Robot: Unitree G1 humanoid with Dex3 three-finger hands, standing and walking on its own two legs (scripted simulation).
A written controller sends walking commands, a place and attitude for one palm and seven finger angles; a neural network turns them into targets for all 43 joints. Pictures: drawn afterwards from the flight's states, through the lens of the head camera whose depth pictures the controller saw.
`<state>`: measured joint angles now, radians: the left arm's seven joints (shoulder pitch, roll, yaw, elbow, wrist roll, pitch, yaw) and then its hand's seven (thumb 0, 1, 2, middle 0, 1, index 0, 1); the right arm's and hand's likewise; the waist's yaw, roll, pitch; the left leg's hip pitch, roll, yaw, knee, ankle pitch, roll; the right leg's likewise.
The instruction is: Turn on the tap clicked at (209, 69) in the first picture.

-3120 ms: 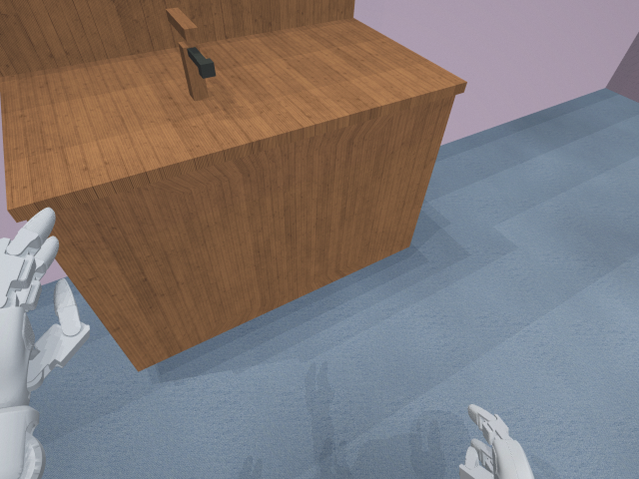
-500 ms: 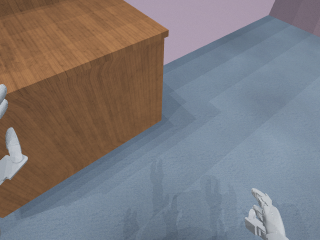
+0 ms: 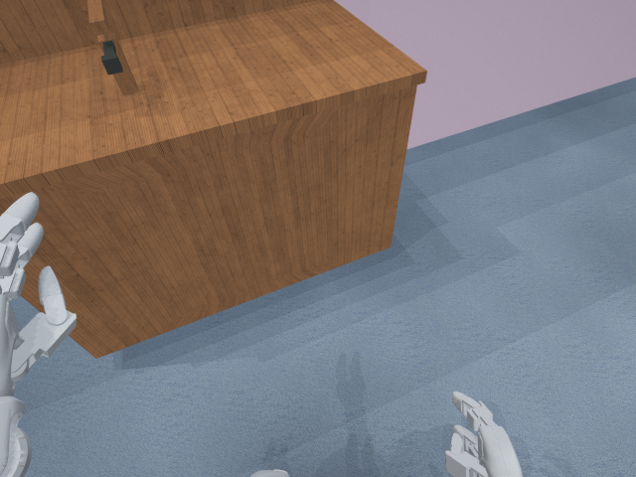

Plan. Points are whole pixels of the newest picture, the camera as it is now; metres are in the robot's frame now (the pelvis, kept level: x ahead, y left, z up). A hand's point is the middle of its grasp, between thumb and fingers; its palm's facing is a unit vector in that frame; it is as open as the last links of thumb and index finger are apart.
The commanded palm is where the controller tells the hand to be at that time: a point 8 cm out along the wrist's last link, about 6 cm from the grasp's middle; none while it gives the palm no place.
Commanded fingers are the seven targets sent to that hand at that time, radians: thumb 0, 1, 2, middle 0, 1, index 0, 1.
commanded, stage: take the last steps up to it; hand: left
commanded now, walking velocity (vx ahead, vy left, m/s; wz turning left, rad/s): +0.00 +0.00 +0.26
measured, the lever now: (112, 63) +0.78 +0.48 +0.13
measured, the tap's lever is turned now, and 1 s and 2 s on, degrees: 0 0 0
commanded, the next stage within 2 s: none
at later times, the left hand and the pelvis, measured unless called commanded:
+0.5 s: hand out of the picture +0.12 +0.30 +0.18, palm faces +0.59 -0.74 -0.33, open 7.4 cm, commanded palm +0.07 +0.32 +0.18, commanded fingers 0.00 0.90 0.90 -0.20 -0.30 -0.20 -0.30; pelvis -0.05 +0.02 +0.00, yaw +7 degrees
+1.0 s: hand (66, 318) +0.21 +0.25 +0.17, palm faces +0.43 -0.78 -0.46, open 7.4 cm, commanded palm +0.15 +0.29 +0.18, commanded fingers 0.00 0.90 0.90 -0.20 -0.30 -0.20 -0.30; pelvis +0.02 +0.00 +0.01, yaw +6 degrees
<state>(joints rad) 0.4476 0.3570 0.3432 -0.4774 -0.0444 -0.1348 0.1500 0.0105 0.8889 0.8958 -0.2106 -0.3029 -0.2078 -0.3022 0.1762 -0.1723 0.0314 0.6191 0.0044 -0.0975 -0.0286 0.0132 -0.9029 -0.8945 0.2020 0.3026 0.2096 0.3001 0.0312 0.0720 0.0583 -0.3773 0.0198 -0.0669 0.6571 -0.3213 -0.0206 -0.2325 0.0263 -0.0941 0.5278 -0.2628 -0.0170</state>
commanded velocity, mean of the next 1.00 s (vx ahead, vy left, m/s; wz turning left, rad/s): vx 0.29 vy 0.04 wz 0.03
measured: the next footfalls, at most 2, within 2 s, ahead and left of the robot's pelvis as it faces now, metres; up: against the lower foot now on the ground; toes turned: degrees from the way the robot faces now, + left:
left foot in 0.42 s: -0.05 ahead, +0.14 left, +0.00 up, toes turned +14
right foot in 0.78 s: +0.08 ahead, -0.08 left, +0.00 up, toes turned -2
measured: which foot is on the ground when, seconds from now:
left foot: up 0.00-0.40, down 0.42-0.78, up 0.80-1.00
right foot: down 0.00-0.42, up 0.44-0.76, down 0.78-1.00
